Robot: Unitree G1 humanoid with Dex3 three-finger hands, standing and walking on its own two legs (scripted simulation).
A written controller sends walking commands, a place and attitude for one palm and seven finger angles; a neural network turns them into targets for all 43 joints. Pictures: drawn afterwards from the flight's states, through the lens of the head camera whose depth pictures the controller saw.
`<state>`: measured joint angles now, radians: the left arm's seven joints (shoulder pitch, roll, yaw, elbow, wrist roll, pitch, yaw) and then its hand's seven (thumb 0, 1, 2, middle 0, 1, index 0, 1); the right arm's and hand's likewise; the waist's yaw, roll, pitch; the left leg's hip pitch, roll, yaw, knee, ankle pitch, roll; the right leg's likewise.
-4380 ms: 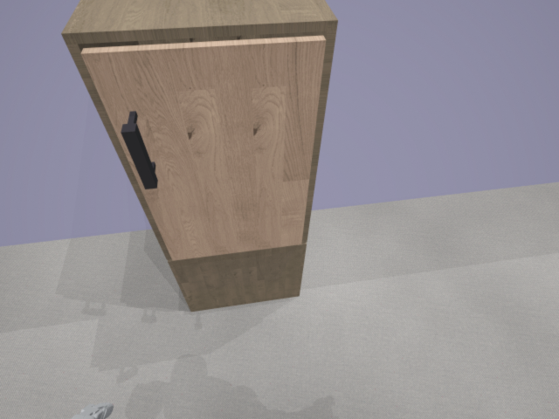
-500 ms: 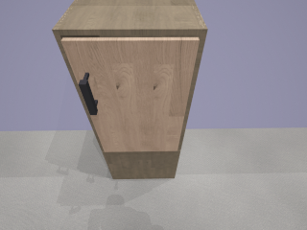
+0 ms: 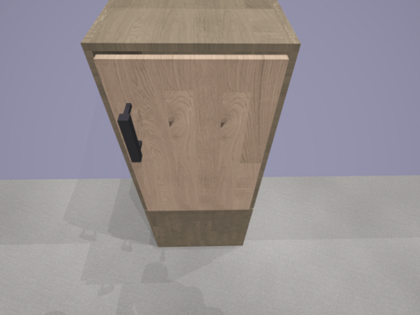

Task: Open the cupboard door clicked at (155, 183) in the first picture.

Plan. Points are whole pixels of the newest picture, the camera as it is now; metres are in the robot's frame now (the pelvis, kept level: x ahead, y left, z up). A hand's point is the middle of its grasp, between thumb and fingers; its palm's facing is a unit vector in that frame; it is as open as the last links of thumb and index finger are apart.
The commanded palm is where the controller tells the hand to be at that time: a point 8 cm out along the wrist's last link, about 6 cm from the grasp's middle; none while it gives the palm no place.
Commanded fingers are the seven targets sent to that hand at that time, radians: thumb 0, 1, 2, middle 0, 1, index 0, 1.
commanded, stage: shuffle to correct the standing spot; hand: left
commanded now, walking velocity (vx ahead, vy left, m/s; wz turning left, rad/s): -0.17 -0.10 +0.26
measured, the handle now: (132, 133) +0.48 +0.21 +0.06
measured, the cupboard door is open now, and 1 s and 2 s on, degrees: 0 0 0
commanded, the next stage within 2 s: come to a stop and stand still in 0.14 s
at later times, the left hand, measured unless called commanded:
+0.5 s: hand out of the picture -0.01 +0.12 -0.16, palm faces +0.09 -0.96 -0.25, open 7.3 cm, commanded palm none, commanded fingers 0.00 0.90 0.90 -0.20 -0.30 -0.20 -0.30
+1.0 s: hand out of the picture -0.09 +0.13 -0.18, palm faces +0.15 -0.97 -0.18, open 7.4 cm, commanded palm none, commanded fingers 0.00 0.90 0.90 -0.20 -0.30 -0.20 -0.30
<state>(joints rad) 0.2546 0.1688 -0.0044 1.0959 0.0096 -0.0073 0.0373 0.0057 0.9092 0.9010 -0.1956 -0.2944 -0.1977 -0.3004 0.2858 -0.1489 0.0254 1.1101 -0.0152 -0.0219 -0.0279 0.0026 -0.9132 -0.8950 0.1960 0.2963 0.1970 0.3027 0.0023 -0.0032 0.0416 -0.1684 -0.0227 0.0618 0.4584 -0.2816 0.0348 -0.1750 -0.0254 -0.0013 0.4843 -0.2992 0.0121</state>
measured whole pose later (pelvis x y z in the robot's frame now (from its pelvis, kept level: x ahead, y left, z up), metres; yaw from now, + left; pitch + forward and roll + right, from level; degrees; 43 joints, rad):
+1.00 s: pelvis -0.06 -0.04 +0.00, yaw +4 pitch +0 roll +1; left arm 0.32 0.16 0.02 1.09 0.02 0.00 0.02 0.01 0.91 0.90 -0.19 -0.29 -0.20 -0.30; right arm 0.32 -0.14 0.01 1.10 -0.02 0.01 -0.03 0.00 -0.92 -0.90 0.19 0.30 0.20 0.30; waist 0.04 -0.04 0.02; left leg -0.17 -0.02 0.04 0.45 -0.29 0.02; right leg -0.27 -0.02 -0.05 0.52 -0.24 -0.03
